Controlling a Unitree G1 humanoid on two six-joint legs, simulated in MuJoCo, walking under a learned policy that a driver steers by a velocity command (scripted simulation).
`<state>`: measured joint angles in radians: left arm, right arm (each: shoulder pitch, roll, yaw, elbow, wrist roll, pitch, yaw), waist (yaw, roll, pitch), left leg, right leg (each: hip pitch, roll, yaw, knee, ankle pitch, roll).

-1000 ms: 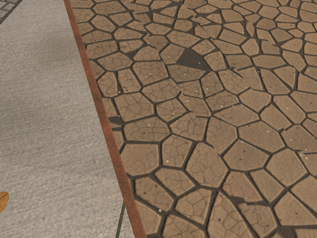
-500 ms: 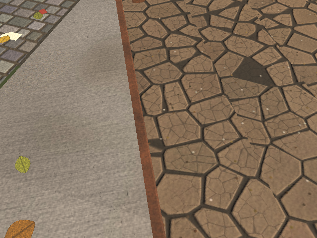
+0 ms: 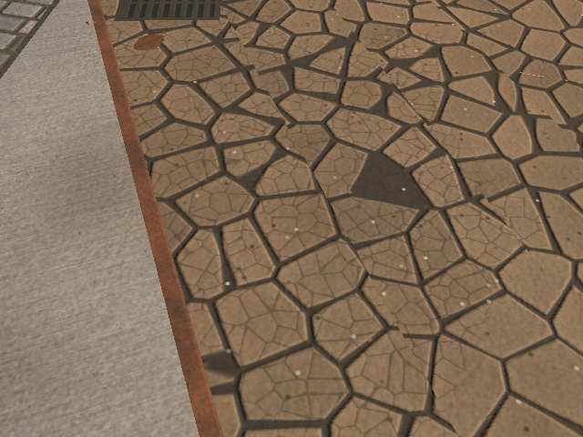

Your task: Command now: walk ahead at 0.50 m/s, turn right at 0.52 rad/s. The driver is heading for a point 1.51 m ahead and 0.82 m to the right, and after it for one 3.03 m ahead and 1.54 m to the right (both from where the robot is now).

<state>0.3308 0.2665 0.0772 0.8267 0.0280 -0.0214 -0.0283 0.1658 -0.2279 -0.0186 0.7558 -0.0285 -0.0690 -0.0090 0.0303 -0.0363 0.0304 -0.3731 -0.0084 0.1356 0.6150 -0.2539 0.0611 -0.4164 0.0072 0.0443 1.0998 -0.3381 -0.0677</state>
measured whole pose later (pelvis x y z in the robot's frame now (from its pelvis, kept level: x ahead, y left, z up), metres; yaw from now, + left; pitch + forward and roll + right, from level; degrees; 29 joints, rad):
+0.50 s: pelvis +0.26 -0.09 -0.03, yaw -19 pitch +2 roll +1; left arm 0.11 0.26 0.07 0.76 0.03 -0.02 -0.03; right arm 0.37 -0.27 -0.06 0.88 -0.02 -0.04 -0.01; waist -0.06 0.01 0.07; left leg -0.23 0.11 0.12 1.24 -0.52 -0.03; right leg -0.37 0.07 -0.07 0.57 -0.24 -0.13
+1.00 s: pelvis +0.55 -0.19 -0.04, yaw -36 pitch +1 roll +0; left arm 0.37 0.31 0.07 0.86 0.01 -0.03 0.00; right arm 0.09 -0.27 -0.03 0.72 -0.03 -0.06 0.00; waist 0.07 -0.02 0.07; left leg -0.43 -0.01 0.06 0.58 -0.17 0.05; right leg -0.19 0.12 0.11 1.06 -0.43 -0.10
